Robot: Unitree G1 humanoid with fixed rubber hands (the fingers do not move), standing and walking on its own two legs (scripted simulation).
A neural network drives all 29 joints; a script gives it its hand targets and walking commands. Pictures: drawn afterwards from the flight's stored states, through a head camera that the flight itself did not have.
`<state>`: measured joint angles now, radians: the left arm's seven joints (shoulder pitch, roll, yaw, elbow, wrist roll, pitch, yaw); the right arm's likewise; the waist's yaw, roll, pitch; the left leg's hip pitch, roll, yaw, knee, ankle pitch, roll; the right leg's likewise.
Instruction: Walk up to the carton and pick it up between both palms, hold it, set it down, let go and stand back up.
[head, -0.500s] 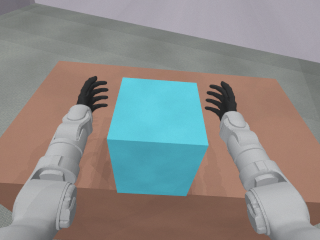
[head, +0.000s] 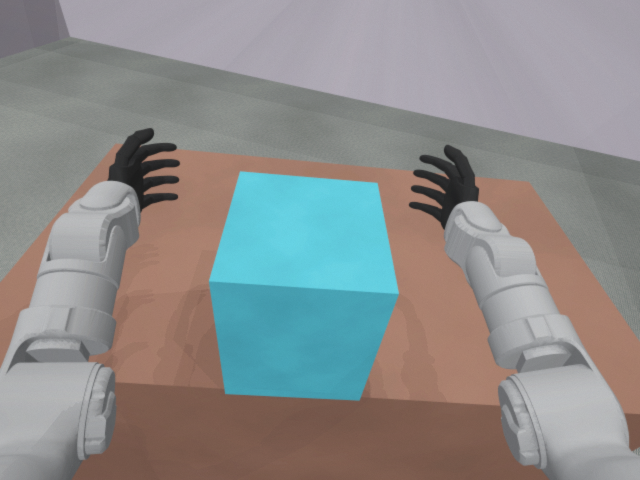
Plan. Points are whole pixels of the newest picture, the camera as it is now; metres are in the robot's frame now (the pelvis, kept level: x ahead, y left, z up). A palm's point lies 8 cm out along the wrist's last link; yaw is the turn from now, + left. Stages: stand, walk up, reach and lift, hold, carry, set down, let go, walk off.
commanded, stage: set down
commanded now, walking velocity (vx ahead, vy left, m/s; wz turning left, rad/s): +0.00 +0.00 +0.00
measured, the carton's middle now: (301, 288) +0.39 +0.02 +0.04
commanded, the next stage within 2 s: none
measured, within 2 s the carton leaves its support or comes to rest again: neither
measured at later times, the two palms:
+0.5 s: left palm (116, 294) +0.31 +0.24 +0.11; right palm (456, 301) +0.32 -0.17 +0.12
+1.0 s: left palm (108, 366) +0.25 +0.24 +0.06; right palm (463, 375) +0.25 -0.18 +0.06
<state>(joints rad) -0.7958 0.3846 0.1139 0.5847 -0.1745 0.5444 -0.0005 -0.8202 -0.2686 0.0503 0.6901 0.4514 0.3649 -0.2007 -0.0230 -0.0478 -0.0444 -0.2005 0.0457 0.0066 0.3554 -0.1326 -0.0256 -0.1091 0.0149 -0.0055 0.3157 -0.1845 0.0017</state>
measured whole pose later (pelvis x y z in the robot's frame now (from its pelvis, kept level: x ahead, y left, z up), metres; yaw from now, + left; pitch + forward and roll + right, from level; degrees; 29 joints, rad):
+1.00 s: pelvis +0.02 +0.01 +0.00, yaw -2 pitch -4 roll +0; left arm 0.15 0.23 0.07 -0.07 -0.17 0.23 0.00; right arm 0.20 -0.13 0.00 -0.05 0.20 0.10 -0.12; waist 0.06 -0.02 0.06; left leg -0.08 0.03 0.05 0.31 -0.15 -0.01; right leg -0.02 -0.01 0.04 0.30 -0.21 0.01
